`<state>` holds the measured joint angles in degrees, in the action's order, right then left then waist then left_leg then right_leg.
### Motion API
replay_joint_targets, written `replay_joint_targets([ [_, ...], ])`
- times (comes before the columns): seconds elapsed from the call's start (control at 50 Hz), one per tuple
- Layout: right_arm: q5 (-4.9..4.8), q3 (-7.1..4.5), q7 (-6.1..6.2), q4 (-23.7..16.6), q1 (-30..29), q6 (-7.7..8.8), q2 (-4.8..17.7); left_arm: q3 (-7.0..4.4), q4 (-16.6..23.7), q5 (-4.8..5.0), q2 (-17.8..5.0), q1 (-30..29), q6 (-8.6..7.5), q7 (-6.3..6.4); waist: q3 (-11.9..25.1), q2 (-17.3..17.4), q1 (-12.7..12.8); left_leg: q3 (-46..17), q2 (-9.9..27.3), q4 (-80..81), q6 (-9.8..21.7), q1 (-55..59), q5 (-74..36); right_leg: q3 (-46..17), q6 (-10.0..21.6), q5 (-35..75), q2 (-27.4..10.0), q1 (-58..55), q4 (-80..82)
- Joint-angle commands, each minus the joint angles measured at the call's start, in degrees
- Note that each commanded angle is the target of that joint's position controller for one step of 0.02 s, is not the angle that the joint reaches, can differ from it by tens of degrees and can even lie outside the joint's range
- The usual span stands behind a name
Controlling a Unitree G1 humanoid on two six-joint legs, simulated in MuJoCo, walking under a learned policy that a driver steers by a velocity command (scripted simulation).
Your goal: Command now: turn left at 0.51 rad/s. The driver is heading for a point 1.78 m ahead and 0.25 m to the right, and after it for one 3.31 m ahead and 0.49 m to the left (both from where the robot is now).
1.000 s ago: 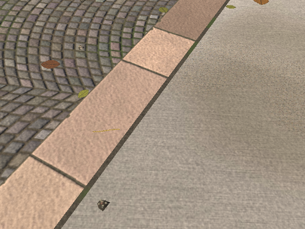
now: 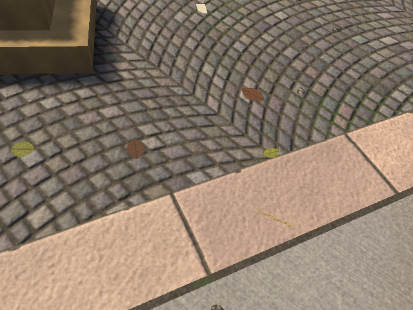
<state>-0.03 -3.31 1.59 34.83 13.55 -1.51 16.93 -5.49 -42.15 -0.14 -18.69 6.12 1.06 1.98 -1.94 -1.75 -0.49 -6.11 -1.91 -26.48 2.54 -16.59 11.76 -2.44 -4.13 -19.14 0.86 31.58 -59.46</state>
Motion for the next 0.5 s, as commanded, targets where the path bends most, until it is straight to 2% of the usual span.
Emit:
replay_joint_targets([
  [0.02,-0.04,-2.72,0.74,-4.0,-1.0,0.46,9.5,-0.22,4.2,0.28,-2.9,-2.9,-1.06,-0.38,7.4,10.4,-0.6,-13.8,12.6,5.2,9.6,12.0,-16.7,-1.5,-0.8,0.9,-0.6,2.8,7.4],
  [0.1,0.46,-2.56,0.17,-3.8,-1.4,-0.03,9.6,0.15,4.1,0.72,-2.9,-2.9,-1.24,-1.26,6.9,11.3,-1.6,-16.0,12.9,4.3,10.7,8.0,-16.6,-0.5,-0.2,-2.2,-0.7,-5.3,14.6],
  [0.16,0.21,-2.17,-0.33,-3.4,-2.4,-0.27,9.0,0.31,4.0,0.90,-3.0,-2.1,-1.60,-1.82,6.6,11.0,-1.5,-18.2,12.8,3.0,10.7,7.6,-19.5,-0.1,0.6,-2.8,-0.6,-9.4,20.6],
  [0.2,-0.46,-1.61,-0.38,-3.2,-4.4,-0.32,7.8,0.61,3.2,0.69,-1.9,0.4,-2.11,-2.31,6.8,9.9,0.7,-17.7,10.8,1.2,8.9,6.6,-19.3,0.6,1.9,4.6,-0.5,-15.5,32.2],
  [0.22,-0.64,-1.31,-0.32,-2.8,-4.1,-0.14,6.9,0.71,2.9,0.04,-2.0,1.6,-2.42,-2.44,6.9,8.7,1.5,-17.0,9.3,0.9,6.8,4.5,-15.9,0.1,3.0,13.3,-1.4,-20.6,38.9],
  [0.24,0.28,-0.85,-0.26,-2.5,-2.1,0.29,5.4,0.38,3.2,-1.04,-4.6,2.7,-2.57,-2.24,8.2,4.4,0.5,-14.4,6.6,-2.1,3.4,0.9,-7.9,-4.6,5.1,21.9,-7.3,-26.5,38.9],
  [0.26,1.27,-0.61,-0.55,-2.0,1.8,0.92,4.3,-0.22,3.6,-1.52,-8.3,1.5,-2.35,-1.98,8.2,-6.4,-3.2,-7.2,-0.3,-7.6,0.1,-3.4,6.7,-11.6,10.0,33.5,-14.6,-28.5,37.6],
  [0.28,1.44,-0.79,-0.37,-2.4,-0.1,1.16,5.1,0.75,3.2,-1.64,-5.1,-0.6,-2.43,-2.02,7.0,-10.8,-2.8,-3.2,-0.3,-6.7,-2.5,-2.5,11.7,-15.9,15.8,27.9,-18.0,-22.5,39.6],
  [0.3,1.30,-1.33,-0.14,-1.7,-1.3,1.08,6.8,1.53,3.9,-1.29,-2.7,-2.9,-2.67,-2.14,5.5,-8.4,-2.2,-2.7,0.9,-6.5,-3.5,-0.4,9.6,-14.2,15.5,23.0,-15.8,-21.0,40.3],
  [0.32,1.19,-1.39,-0.02,-1.8,-3.3,0.86,6.3,1.46,3.5,-1.00,-3.0,-2.5,-2.78,-2.07,5.2,-7.6,-1.4,-2.2,0.9,-4.8,-3.6,0.1,5.0,-12.2,13.2,19.3,-13.1,-21.4,39.7],
  [0.34,1.65,-0.94,-0.02,-1.4,-3.8,0.42,4.4,1.93,3.3,-0.77,-2.6,-2.2,-3.13,-2.26,5.1,-7.2,-1.2,-2.8,1.7,-1.7,-3.9,3.3,1.1,-10.6,11.2,16.5,-11.0,-20.0,39.2],
  [0.36,2.07,-0.71,-0.16,-1.3,-3.9,0.15,3.6,2.29,2.8,-0.65,-1.9,-1.4,-3.46,-2.43,4.8,-6.4,-0.8,-3.3,2.4,0.1,-3.8,6.7,-2.1,-9.6,9.3,13.1,-9.4,-17.6,39.2],
  [0.4,1.75,-1.08,-0.48,-0.4,-2.9,0.29,4.3,2.44,2.6,-0.41,-2.9,-0.5,-3.54,-2.74,2.7,-3.2,-0.7,-2.3,2.0,-0.5,-2.4,8.0,-2.9,-7.2,7.1,7.4,-6.5,-14.8,39.1],
  [0.44,1.53,-1.67,-0.15,-0.2,-3.2,0.71,5.4,1.91,3.2,0.24,-5.1,-0.9,-3.33,-2.68,1.4,-2.6,-0.5,-1.1,1.7,-1.4,-2.0,6.9,-2.8,-8.3,7.7,8.3,-6.2,-14.1,38.0],
  [0.5,1.28,-2.25,0.58,-0.1,-2.3,1.30,5.3,1.17,4.4,1.06,-6.7,-0.6,-2.41,-2.07,2.7,-1.9,-0.2,1.0,1.3,-3.6,-2.7,5.8,-4.2,-11.7,9.9,14.1,-6.8,-15.0,35.7],
])
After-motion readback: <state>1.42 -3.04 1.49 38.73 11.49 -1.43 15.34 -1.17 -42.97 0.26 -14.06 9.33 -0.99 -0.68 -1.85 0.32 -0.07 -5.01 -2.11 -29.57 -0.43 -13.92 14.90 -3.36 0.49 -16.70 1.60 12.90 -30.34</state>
